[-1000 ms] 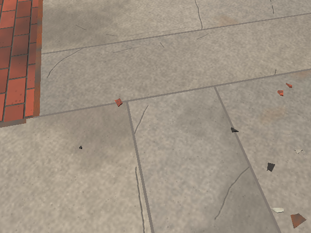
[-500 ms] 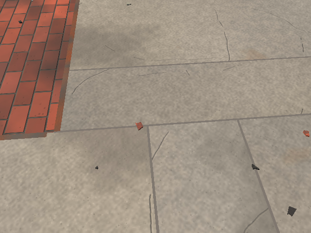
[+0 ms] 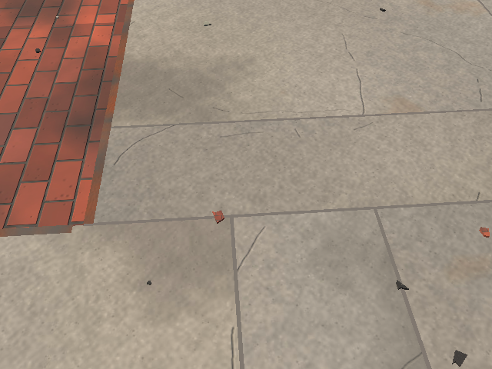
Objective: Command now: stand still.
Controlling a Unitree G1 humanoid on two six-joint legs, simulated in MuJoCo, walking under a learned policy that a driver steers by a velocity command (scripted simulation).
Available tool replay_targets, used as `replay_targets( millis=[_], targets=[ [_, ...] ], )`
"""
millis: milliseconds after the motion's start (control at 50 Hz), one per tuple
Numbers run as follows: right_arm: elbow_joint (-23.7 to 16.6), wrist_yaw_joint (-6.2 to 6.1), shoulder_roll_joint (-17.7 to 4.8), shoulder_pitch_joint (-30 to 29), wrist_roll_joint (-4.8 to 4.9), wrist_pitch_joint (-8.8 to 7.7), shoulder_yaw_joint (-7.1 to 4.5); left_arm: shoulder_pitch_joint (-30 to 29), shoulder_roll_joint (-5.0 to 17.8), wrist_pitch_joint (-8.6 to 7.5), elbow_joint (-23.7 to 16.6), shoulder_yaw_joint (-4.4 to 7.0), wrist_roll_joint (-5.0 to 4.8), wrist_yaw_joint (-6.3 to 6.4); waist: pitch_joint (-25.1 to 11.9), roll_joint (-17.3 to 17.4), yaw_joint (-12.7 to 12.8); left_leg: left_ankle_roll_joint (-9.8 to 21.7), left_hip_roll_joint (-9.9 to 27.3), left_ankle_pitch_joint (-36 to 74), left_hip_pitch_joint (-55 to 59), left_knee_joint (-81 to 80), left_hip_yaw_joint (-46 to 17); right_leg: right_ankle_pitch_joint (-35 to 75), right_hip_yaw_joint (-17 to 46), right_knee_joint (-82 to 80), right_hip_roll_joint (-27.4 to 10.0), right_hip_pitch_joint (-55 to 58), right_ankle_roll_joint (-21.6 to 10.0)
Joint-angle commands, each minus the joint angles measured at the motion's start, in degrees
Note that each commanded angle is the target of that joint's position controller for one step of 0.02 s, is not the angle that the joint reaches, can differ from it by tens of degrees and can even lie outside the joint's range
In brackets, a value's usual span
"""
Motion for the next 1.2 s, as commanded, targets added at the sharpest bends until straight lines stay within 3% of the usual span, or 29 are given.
replay_targets(
  millis=[20, 400, 920, 940, 980, 1020, 1040, 1080, 1120, 1200],
  targets=[
    [0.2, -0.40, -5.4, 1.0, 0.08, -0.38, -0.87, 2.1, 5.4, -0.55, -0.1, 1.04, -0.03, 0.30, 0.1, 0.6, 0.2, 1.4, 7.0, 6.9, 3.9, -2.5, -7.1, 6.6, 6.8, -5.2, -7.4, -3.7, -1.5],
    [8.5, -1.16, -2.7, 1.9, 0.22, 0.14, 0.52, 5.6, 2.6, -0.56, 8.5, -0.52, 0.03, 1.02, 1.9, 0.0, 0.2, 1.1, 7.2, 7.3, 4.2, -2.4, -5.9, 8.8, 6.5, -5.5, -7.4, -3.0, -1.3],
    [11.5, -1.59, 0.1, 4.8, 0.32, 0.29, 1.66, 9.3, -0.2, -0.90, 12.1, -1.20, 0.04, 1.36, 3.2, -0.1, 0.3, 0.1, 7.3, 5.6, 2.7, -1.3, -4.8, 11.5, 6.7, -6.0, -7.3, -2.6, -1.6],
    [11.6, -1.59, 0.5, 5.1, 0.25, 0.35, 1.79, 9.9, -0.4, -0.92, 12.2, -1.24, 0.14, 1.31, 2.1, -0.3, 0.6, 0.2, 6.9, 2.5, 2.9, -1.3, -4.4, 6.2, 7.0, -7.1, -7.1, -2.2, -1.7],
    [10.5, -1.41, 0.0, 3.8, -0.16, 0.49, 1.52, 11.3, 2.2, -0.53, 12.4, -0.10, 0.18, 1.19, 3.9, -3.0, 1.6, 0.7, 3.6, -7.6, -1.4, 3.8, -1.4, -12.0, 10.2, -10.0, -7.4, -2.5, -3.6],
    [8.0, -0.62, -0.3, 0.4, -1.42, 0.36, 1.18, 14.1, 4.4, 0.07, 12.7, 1.16, 0.07, 1.06, 8.8, -7.2, 3.6, 1.1, 1.0, -16.8, -12.3, 13.2, 3.7, -28.6, 18.9, -14.9, -13.5, -2.1, -8.5],
    [6.5, -0.16, -0.1, -1.7, -1.91, -0.02, 1.16, 15.5, 4.3, 0.01, 12.9, 1.46, 0.20, 0.99, 11.6, -7.3, 4.5, 1.2, 2.6, -17.5, -16.9, 18.0, 4.9, -30.6, 22.5, -17.0, -17.0, -2.3, -10.9],
    [3.9, 0.55, -0.4, -4.7, -1.99, -1.13, 0.74, 17.6, 3.8, -0.89, 13.3, 1.83, 0.97, 0.81, 14.2, -4.2, 4.6, 1.1, 5.9, -17.8, -25.7, 25.8, 4.5, -24.5, 25.0, -18.3, -20.0, 1.2, -13.3],
    [2.8, 1.21, -0.5, -5.1, -1.74, -2.39, 0.29, 17.7, 3.9, -2.12, 13.1, 2.10, 0.97, 0.59, 12.6, -2.1, 3.8, 0.7, 7.1, -15.4, -29.0, 27.5, 4.5, -15.1, 21.8, -17.2, -18.8, 5.9, -13.0],
    [-1.0, 2.26, -1.0, -9.3, -0.89, -3.28, -0.46, 17.5, 4.1, -3.77, 12.4, 2.15, 0.96, 0.40, 9.8, -4.1, 3.5, 0.7, 6.0, -11.3, -23.9, 21.2, 6.9, -0.4, 14.5, -14.6, -15.8, 5.6, -11.5]
  ],
)
Next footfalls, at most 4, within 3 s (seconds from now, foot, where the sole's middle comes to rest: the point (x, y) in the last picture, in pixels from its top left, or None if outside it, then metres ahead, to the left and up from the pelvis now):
1.32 left None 0.25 0.12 -0.78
1.84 right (274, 355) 0.57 -0.05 -0.78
2.34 left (253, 263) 0.86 0.00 -0.78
2.80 right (295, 325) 0.65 -0.11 -0.78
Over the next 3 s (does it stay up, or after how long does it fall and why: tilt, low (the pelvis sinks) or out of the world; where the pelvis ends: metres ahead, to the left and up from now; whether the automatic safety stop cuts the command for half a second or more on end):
stays up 0.70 -0.05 0.01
